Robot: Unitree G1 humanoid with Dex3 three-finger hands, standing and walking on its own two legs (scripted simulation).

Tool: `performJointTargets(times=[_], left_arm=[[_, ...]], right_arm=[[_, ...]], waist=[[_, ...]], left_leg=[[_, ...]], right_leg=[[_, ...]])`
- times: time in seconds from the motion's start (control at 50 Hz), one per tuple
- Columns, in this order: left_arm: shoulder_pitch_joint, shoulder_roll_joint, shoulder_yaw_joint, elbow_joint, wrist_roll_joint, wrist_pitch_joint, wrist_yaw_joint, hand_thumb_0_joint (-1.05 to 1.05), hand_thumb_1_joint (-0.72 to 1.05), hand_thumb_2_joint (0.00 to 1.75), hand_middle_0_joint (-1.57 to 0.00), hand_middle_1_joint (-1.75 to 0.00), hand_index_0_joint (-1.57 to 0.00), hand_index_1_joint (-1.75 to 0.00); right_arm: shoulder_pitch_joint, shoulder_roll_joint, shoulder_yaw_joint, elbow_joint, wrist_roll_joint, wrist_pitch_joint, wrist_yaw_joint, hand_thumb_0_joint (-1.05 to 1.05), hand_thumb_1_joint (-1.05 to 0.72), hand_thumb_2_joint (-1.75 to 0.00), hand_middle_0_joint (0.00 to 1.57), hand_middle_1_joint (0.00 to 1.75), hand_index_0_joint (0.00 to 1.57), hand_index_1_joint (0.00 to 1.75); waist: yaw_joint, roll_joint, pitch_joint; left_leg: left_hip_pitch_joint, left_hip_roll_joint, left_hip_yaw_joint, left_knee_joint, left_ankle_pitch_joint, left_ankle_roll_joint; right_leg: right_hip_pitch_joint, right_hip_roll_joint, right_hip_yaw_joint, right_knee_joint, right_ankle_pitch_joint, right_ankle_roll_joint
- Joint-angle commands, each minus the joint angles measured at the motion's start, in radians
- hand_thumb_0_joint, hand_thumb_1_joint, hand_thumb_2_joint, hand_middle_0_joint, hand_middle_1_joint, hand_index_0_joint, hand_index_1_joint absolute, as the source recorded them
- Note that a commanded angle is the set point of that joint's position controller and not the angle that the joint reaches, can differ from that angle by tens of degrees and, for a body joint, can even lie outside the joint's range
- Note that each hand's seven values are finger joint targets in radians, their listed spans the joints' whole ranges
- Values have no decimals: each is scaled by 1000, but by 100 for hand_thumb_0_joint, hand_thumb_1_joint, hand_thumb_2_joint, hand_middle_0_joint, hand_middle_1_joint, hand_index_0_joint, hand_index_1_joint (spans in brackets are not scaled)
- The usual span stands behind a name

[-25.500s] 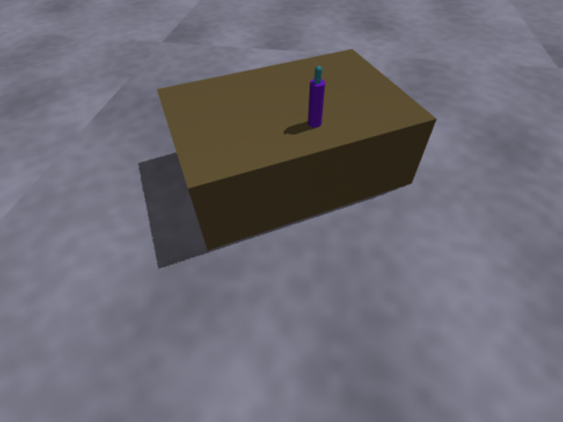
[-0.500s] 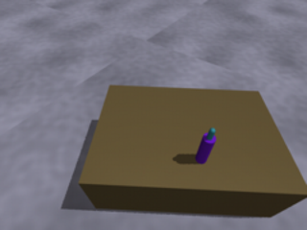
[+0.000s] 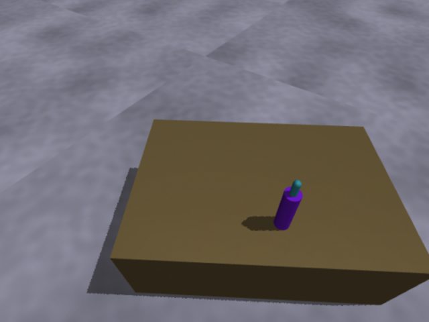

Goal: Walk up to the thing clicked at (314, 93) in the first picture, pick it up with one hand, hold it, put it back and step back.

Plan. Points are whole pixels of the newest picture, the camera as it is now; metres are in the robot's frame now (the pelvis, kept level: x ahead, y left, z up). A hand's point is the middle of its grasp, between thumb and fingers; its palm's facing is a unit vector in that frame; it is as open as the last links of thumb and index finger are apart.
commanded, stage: stand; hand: right
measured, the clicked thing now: (289, 204) +0.52 -0.21 -0.27
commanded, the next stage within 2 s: none
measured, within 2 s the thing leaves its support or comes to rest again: neither
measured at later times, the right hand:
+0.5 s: hand out of the picture +0.07 -0.26 -0.15, palm faces -0.04 +0.93 -0.36, open 9.4 cm
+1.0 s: hand out of the picture +0.07 -0.26 -0.16, palm faces -0.04 +0.93 -0.36, open 7.4 cm
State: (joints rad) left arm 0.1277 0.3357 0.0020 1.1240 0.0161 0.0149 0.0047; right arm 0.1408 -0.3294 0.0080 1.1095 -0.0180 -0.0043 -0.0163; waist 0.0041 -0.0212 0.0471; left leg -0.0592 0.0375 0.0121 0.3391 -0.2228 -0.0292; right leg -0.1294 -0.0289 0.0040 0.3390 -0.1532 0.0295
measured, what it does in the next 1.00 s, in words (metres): stands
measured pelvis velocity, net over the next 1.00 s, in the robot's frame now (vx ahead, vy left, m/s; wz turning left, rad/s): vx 0.00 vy -0.01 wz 0.01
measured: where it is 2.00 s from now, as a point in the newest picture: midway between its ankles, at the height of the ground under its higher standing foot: outside the picture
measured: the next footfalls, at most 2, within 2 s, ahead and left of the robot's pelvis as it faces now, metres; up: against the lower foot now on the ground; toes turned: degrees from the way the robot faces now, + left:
none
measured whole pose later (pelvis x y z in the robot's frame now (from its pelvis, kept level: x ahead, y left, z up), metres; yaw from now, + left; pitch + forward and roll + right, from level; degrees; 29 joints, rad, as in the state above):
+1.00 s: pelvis +0.00 -0.01 +0.00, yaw +1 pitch -3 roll +0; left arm 0.12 0.35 0.01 1.12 0.01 0.00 0.00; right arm 0.14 -0.35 0.00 1.12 -0.02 0.00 0.00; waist 0.00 -0.01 0.05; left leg -0.06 0.04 0.00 0.32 -0.21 -0.04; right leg -0.13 -0.02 -0.01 0.34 -0.16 0.02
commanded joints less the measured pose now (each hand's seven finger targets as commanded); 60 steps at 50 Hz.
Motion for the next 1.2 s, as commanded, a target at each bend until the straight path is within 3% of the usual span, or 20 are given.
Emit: performJointTargets(times=[0.0,0.04,0.08,0.1,0.18,0.24,0.3,0.4,0.44,0.6,0.76,0.86,1.0,1.18], left_arm=[[-47,199,40,-53,1,-26,11,0,90,90,-20,-30,-20,-30],[-41,198,40,-51,-1,-26,10,0,90,90,-20,-30,-20,-30],[-44,197,39,-50,1,-28,9,0,90,90,-20,-30,-20,-30],[-42,201,41,-52,1,-30,9,0,90,90,-20,-30,-20,-30],[-52,204,42,-55,-2,-30,7,0,90,90,-20,-30,-20,-30],[-41,205,42,-48,-1,-31,8,0,90,90,-20,-30,-20,-30],[-52,207,43,-53,-2,-33,9,0,90,90,-20,-30,-20,-30],[-44,209,43,-48,-3,-31,6,0,90,90,-20,-30,-20,-30],[-56,214,45,-48,-3,-29,5,0,90,90,-20,-30,-20,-30],[-50,216,45,-52,-3,-35,4,0,90,90,-20,-30,-20,-30],[-46,217,43,-50,-2,-36,4,0,90,90,-20,-30,-20,-30],[-53,218,44,-59,-5,-40,3,0,90,90,-20,-30,-20,-30],[-52,219,44,-55,-5,-36,2,0,90,90,-20,-30,-20,-30],[-49,220,44,-60,-3,-39,3,0,90,90,-20,-30,-20,-30]], right_arm=[[-24,-214,-47,-50,3,-15,-9,0,54,-6,5,5,5,5],[-31,-212,-45,-47,3,-14,-7,0,53,-6,5,5,5,5],[-25,-215,-46,-48,1,-14,-6,0,37,-22,20,21,20,21],[-28,-218,-48,-51,2,-14,-5,0,29,-30,20,29,20,29],[-25,-220,-46,-49,3,-16,-7,0,-3,-62,20,30,20,30],[-33,-224,-48,-50,3,-16,-4,0,-27,-86,20,30,20,30],[-27,-223,-48,-49,3,-16,-4,0,-51,-90,20,30,20,30],[-29,-224,-46,-47,4,-16,-4,0,-90,-90,20,30,20,30],[-24,-218,-45,-45,2,-15,-3,0,-90,-90,20,30,20,30],[-28,-226,-47,-50,5,-18,-2,0,-90,-90,20,30,20,30],[-32,-227,-51,-46,2,-14,1,0,-90,-90,20,30,20,30],[-31,-230,-50,-50,3,-16,1,0,-90,-90,20,30,20,30],[-33,-226,-48,-47,2,-15,1,0,-90,-90,20,30,20,30],[-35,-228,-50,-50,2,-14,3,0,-90,-90,20,30,20,30]], waist=[[-6,17,-45],[1,16,-35],[-3,17,-26],[-3,14,-46],[-4,28,-54],[-2,14,-51],[-5,20,-65],[-2,16,-40],[-5,18,-22],[-6,18,-66],[-5,8,-35],[-9,29,-72],[-4,18,-33],[-5,25,-47]], left_leg=[[-49,91,-61,-63,139,34],[-49,90,-63,-66,131,34],[-76,86,-62,-69,100,36],[-50,89,-62,-64,119,39],[-52,92,-64,-64,143,34],[-41,95,-69,-66,144,37],[-43,95,-67,-60,169,36],[-44,94,-71,-72,139,33],[-64,91,-69,-77,103,31],[-38,99,-71,-69,154,38],[-46,94,-71,-69,112,35],[-49,96,-68,-62,160,36],[-58,94,-72,-75,119,33],[-47,96,-74,-72,130,34]], right_leg=[[30,-88,66,-44,109,-35],[23,-88,66,-50,99,-34],[34,-87,66,-56,74,-31],[31,-91,69,-52,93,-33],[44,-95,70,-44,134,-38],[31,-90,61,-48,110,-36],[56,-97,63,-39,152,-40],[30,-91,58,-46,104,-39],[20,-87,61,-51,58,-38],[44,-98,65,-39,141,-41],[16,-91,64,-58,60,-41],[60,-104,68,-34,169,-48],[26,-96,62,-48,90,-45],[24,-96,61,-47,94,-45]])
